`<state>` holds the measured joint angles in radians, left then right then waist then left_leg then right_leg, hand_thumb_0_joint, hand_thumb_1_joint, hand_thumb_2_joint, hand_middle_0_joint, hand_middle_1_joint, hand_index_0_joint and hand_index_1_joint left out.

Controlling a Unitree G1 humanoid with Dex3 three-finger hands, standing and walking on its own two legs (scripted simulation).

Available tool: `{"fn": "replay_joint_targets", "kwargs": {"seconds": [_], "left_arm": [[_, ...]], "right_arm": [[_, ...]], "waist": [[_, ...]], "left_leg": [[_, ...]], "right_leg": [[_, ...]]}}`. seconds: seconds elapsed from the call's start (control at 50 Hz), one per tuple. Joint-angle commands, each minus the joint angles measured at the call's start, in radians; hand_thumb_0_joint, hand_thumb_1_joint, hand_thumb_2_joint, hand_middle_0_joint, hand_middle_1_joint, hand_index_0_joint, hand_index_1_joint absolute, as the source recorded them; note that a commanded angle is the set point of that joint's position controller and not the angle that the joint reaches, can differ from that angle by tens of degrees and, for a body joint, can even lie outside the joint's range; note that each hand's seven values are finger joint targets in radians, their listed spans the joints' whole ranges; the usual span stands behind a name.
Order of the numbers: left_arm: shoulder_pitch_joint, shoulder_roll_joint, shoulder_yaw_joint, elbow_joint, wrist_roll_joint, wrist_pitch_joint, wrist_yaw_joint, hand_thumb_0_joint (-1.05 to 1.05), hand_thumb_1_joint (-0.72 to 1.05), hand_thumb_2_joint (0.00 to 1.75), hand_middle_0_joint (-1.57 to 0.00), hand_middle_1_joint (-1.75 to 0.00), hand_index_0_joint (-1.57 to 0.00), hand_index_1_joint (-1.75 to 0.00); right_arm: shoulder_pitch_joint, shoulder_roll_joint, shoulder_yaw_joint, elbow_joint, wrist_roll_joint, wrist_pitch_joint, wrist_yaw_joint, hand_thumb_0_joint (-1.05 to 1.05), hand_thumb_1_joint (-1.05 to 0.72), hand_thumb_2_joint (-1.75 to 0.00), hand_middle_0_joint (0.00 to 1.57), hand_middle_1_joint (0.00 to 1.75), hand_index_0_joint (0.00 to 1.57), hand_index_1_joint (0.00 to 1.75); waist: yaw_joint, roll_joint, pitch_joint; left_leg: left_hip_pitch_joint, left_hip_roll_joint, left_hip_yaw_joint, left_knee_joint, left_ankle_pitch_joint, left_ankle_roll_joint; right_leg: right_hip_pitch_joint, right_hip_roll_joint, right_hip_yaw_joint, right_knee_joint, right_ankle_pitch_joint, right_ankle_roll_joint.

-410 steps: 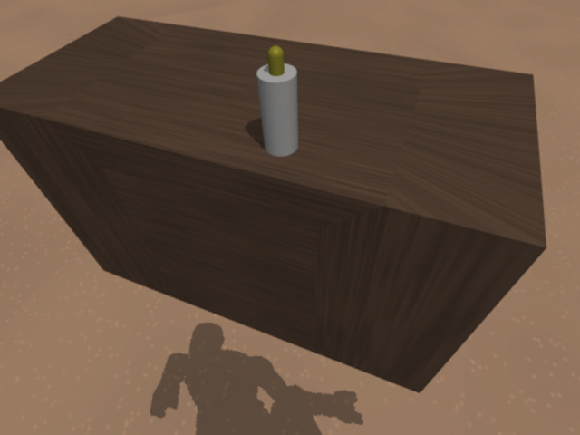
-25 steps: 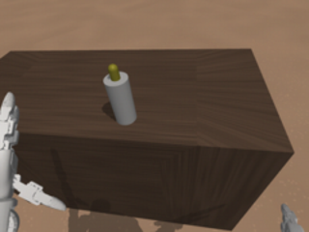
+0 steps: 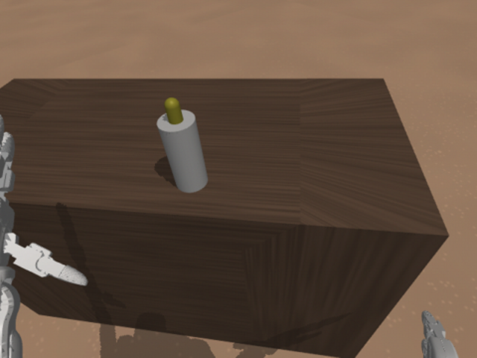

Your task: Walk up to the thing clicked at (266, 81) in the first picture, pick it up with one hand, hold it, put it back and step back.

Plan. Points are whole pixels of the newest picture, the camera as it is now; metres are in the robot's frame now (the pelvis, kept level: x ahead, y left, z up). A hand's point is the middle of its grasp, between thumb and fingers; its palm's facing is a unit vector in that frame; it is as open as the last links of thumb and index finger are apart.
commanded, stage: go down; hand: left
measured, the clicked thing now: (182, 144) +0.46 +0.18 +0.13
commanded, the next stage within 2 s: none
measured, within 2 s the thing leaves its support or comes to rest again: neither
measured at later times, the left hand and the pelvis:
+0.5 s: hand (53, 173) +0.30 +0.31 +0.21, palm faces +0.24 -0.94 -0.26, open 17.4 cm; pelvis +0.01 +0.01 +0.00, yaw -2 degrees
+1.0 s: hand (49, 151) +0.34 +0.34 +0.21, palm faces +0.18 -0.97 -0.14, open 17.6 cm; pelvis +0.00 +0.01 +0.00, yaw -1 degrees
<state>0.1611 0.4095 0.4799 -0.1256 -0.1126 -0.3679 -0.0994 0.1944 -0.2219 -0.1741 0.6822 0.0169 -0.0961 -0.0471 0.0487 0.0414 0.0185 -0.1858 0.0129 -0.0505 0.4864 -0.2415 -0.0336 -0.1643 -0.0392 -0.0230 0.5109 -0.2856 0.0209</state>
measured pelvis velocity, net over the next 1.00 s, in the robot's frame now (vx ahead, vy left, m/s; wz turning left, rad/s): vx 0.00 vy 0.01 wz -0.02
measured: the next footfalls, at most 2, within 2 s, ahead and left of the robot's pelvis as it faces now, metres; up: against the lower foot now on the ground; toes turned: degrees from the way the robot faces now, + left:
none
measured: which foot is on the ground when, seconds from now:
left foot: down 0.00-1.00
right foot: down 0.00-1.00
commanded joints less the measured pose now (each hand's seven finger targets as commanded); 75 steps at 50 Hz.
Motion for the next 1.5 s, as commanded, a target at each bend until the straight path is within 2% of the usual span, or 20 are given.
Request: {"fn": "replay_joint_targets", "kwargs": {"seconds": [0.0,0.08,0.12,0.26,0.36,0.4,0.48,0.64,0.66,0.76,0.86,0.9,1.04,1.1,1.14,1.18,1.22,1.26,1.32,1.48], "left_arm": [[-0.331,0.345,0.13,-0.091,-0.045,0.013,-0.058,0.0,-0.56,0.05,-0.06,-0.04,-0.05,-0.05],[-0.423,0.371,0.151,0.0,-0.09,0.07,-0.128,0.0,-0.54,0.07,-0.05,-0.04,-0.05,-0.05],[-0.447,0.399,0.166,0.057,-0.106,0.102,-0.156,0.0,-0.52,0.07,-0.05,-0.04,-0.04,-0.05],[-0.513,0.413,0.164,0.12,-0.115,0.168,-0.225,0.0,-0.5,0.06,-0.04,-0.02,-0.04,-0.03],[-0.565,0.446,0.195,0.078,-0.115,0.177,-0.228,0.0,-0.49,0.07,-0.04,-0.03,-0.04,-0.03],[-0.554,0.399,0.163,0.122,-0.115,0.187,-0.232,0.0,-0.49,0.08,-0.03,-0.03,-0.03,-0.04],[-0.599,0.447,0.182,0.08,-0.101,0.197,-0.225,0.0,-0.51,0.08,-0.04,-0.03,-0.04,-0.04],[-0.769,0.502,0.161,0.197,-0.123,0.247,-0.281,0.0,-0.54,0.07,-0.04,-0.03,-0.04,-0.03],[-0.75,0.51,0.165,0.273,-0.12,0.264,-0.29,0.0,-0.55,0.06,-0.04,-0.03,-0.04,-0.03],[-0.834,0.55,0.165,0.36,-0.132,0.286,-0.333,0.0,-0.59,0.07,-0.05,-0.04,-0.05,-0.05],[-0.889,0.575,0.162,0.448,-0.13,0.292,-0.366,0.0,-0.57,0.08,-0.04,-0.04,-0.04,-0.04],[-0.892,0.594,0.169,0.515,-0.12,0.304,-0.37,0.0,-0.55,0.08,-0.04,-0.03,-0.04,-0.04],[-0.962,0.625,0.159,0.576,-0.114,0.321,-0.392,0.0,-0.56,0.08,-0.04,-0.03,-0.04,-0.04],[-1.009,0.685,0.183,0.558,-0.107,0.322,-0.396,0.0,-0.59,0.06,-0.05,-0.03,-0.05,-0.04],[-1.012,0.657,0.166,0.585,-0.114,0.329,-0.407,0.0,-0.6,0.06,-0.05,-0.03,-0.05,-0.04],[-1.014,0.642,0.153,0.621,-0.115,0.335,-0.411,0.0,-0.61,0.06,-0.05,-0.04,-0.05,-0.05],[-1.067,0.689,0.171,0.563,-0.112,0.331,-0.414,0.0,-0.61,0.06,-0.05,-0.03,-0.05,-0.04],[-1.047,0.674,0.161,0.61,-0.108,0.341,-0.417,0.0,-0.59,0.06,-0.05,-0.03,-0.04,-0.04],[-1.062,0.682,0.158,0.622,-0.113,0.35,-0.425,0.0,-0.61,0.05,-0.05,-0.03,-0.05,-0.04],[-1.088,0.708,0.162,0.687,-0.112,0.37,-0.447,0.0,-0.61,0.06,-0.05,-0.04,-0.05,-0.05]], "right_arm": [[-0.083,-0.12,-0.006,-0.122,0.006,-0.048,-0.029,0.0,0.53,-0.05,0.05,0.05,0.05,0.05],[-0.078,-0.092,0.034,-0.121,0.014,-0.057,-0.034,0.0,0.53,-0.05,0.05,0.05,0.05,0.05],[-0.088,-0.125,0.02,-0.131,0.015,-0.056,-0.042,0.0,0.52,-0.05,0.05,0.05,0.05,0.05],[-0.13,-0.135,0.045,-0.198,0.016,-0.068,-0.046,0.0,0.52,-0.05,0.05,0.05,0.05,0.05],[-0.108,-0.171,0.007,-0.185,0.008,-0.073,-0.049,0.0,0.53,-0.05,0.05,0.05,0.05,0.05],[-0.071,-0.132,0.039,-0.168,0.009,-0.075,-0.043,0.0,0.53,-0.05,0.05,0.05,0.05,0.05],[-0.075,-0.126,0.039,-0.159,0.004,-0.08,-0.048,0.0,0.53,-0.05,0.05,0.05,0.05,0.05],[-0.117,-0.14,0.057,-0.137,0.007,-0.116,-0.069,0.0,0.54,-0.05,0.05,0.05,0.05,0.05],[-0.051,-0.139,0.057,-0.068,0.005,-0.111,-0.074,0.0,0.53,-0.05,0.05,0.05,0.05,0.05],[-0.097,-0.162,0.057,-0.092,0.006,-0.132,-0.089,0.0,0.54,-0.05,0.05,0.05,0.05,0.05],[-0.096,-0.121,0.109,-0.113,0.005,-0.14,-0.097,0.0,0.54,-0.05,0.05,0.05,0.05,0.05],[-0.075,-0.146,0.093,-0.098,0.001,-0.141,-0.104,0.0,0.54,-0.05,0.05,0.05,0.05,0.05],[-0.043,-0.118,0.121,-0.081,0.003,-0.146,-0.111,0.0,0.54,-0.05,0.05,0.05,0.05,0.05],[-0.077,-0.158,0.097,-0.126,0.0,-0.158,-0.119,0.0,0.54,-0.05,0.05,0.05,0.05,0.05],[-0.045,-0.122,0.126,-0.079,-0.001,-0.157,-0.116,0.0,0.54,-0.05,0.05,0.05,0.05,0.05],[-0.08,-0.153,0.099,-0.082,-0.002,-0.165,-0.125,0.0,0.53,-0.05,0.05,0.05,0.05,0.05],[-0.099,-0.177,0.098,-0.132,-0.004,-0.173,-0.128,0.0,0.53,-0.05,0.05,0.05,0.05,0.05],[-0.063,-0.127,0.128,-0.07,-0.004,-0.168,-0.125,0.0,0.53,-0.05,0.05,0.05,0.05,0.05],[-0.093,-0.17,0.099,-0.107,-0.005,-0.178,-0.134,0.0,0.53,-0.05,0.05,0.05,0.05,0.05],[-0.083,-0.133,0.133,-0.073,-0.005,-0.176,-0.138,0.0,0.53,-0.05,0.05,0.05,0.05,0.05]], "waist": [[-0.033,0.029,-0.103],[-0.028,0.044,-0.147],[-0.03,0.022,-0.174],[-0.004,0.029,-0.235],[-0.007,0.032,-0.253],[-0.015,0.027,-0.202],[-0.012,0.069,-0.232],[-0.048,0.073,-0.218],[-0.053,0.059,-0.223],[-0.049,0.039,-0.256],[-0.035,0.04,-0.278],[-0.034,0.035,-0.294],[-0.041,0.078,-0.275],[-0.042,0.077,-0.316],[-0.049,0.096,-0.31],[-0.055,0.072,-0.299],[-0.054,0.103,-0.365],[-0.047,0.092,-0.314],[-0.058,0.091,-0.345],[-0.053,0.09,-0.359]], "left_leg": [[0.02,-0.045,0.072,-0.071,0.08,0.039],[0.028,-0.037,0.066,-0.07,0.128,0.038],[0.032,-0.037,0.065,-0.059,0.174,0.042],[0.047,-0.02,0.057,-0.054,0.255,0.031],[0.057,-0.02,0.064,-0.048,0.248,0.031],[0.034,-0.017,0.064,-0.051,0.216,0.03],[0.04,-0.021,0.069,-0.042,0.238,0.031],[0.019,-0.027,0.064,-0.058,0.104,0.041],[0.028,-0.022,0.057,-0.055,0.122,0.043],[0.031,-0.03,0.056,-0.042,0.156,0.048],[0.027,-0.033,0.058,-0.037,0.187,0.049],[0.031,-0.026,0.052,-0.037,0.215,0.044],[0.02,-0.029,0.057,-0.043,0.181,0.045],[0.032,-0.03,0.056,-0.041,0.173,0.047],[0.045,-0.026,0.054,-0.037,0.194,0.045],[0.041,-0.023,0.053,-0.033,0.209,0.044],[0.078,-0.016,0.044,-0.029,0.251,0.037],[0.039,-0.02,0.047,-0.033,0.223,0.041],[0.057,-0.021,0.047,-0.032,0.217,0.04],[0.053,-0.022,0.046,-0.018,0.261,0.043]], "right_leg": [[-0.049,0.017,-0.025,-0.111,0.114,-0.009],[-0.032,0.026,-0.032,-0.1,0.155,-0.015],[-0.012,0.024,-0.03,-0.1,0.2,-0.014],[0.007,0.037,-0.034,-0.08,0.24,-0.024],[-0.005,0.041,-0.03,-0.077,0.235,-0.022],[-0.028,0.041,-0.029,-0.082,0.204,-0.021],[-0.025,0.038,-0.025,-0.074,0.232,-0.021],[-0.081,0.036,-0.025,-0.096,0.131,-0.018],[-0.082,0.039,-0.028,-0.091,0.147,-0.018],[-0.087,0.033,-0.024,-0.092,0.179,-0.015],[-0.083,0.032,-0.023,-0.087,0.203,-0.014],[-0.086,0.036,-0.027,-0.077,0.222,-0.019],[-0.114,0.035,-0.024,-0.089,0.194,-0.021],[-0.102,0.035,-0.024,-0.097,0.188,-0.019],[-0.113,0.037,-0.025,-0.093,0.207,-0.02],[-0.125,0.04,-0.024,-0.085,0.221,-0.021],[-0.107,0.043,-0.031,-0.078,0.248,-0.024],[-0.12,0.043,-0.031,-0.086,0.225,-0.024],[-0.128,0.043,-0.029,-0.086,0.223,-0.023],[-0.129,0.041,-0.027,-0.084,0.255,-0.022]]}}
